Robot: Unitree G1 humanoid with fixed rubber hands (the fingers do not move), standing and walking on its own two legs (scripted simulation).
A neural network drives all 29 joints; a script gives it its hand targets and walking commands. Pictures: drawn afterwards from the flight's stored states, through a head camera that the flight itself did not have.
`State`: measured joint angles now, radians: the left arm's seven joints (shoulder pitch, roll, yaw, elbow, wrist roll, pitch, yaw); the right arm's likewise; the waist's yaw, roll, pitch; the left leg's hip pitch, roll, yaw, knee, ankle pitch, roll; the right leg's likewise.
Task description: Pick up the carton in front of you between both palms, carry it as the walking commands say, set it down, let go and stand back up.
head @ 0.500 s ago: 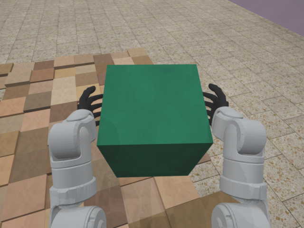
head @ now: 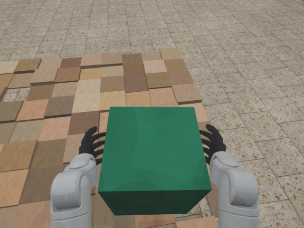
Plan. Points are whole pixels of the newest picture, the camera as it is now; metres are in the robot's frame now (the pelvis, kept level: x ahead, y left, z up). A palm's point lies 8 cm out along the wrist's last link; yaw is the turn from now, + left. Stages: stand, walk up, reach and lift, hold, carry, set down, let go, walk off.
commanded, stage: carry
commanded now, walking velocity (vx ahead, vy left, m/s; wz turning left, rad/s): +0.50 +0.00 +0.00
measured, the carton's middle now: (151, 164) +0.31 +0.01 +0.00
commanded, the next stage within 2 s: none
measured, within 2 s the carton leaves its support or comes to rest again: neither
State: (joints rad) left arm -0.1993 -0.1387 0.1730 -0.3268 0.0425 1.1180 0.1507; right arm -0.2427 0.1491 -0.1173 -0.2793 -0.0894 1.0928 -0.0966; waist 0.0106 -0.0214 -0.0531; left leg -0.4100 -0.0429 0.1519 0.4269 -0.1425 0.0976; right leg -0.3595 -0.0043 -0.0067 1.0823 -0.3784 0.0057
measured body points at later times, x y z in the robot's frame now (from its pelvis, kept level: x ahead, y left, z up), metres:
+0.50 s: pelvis +0.32 -0.04 +0.02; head +0.29 -0.06 +0.47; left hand +0.55 +0.14 +0.10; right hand +0.59 -0.16 +0.10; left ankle +0.30 +0.08 -0.68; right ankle +0.29 -0.13 -0.73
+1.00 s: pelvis +0.65 +0.00 -0.02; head +0.64 +0.01 +0.43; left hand +0.92 +0.13 +0.09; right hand +0.90 -0.17 +0.10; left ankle +0.51 +0.11 -0.76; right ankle +0.77 -0.11 -0.74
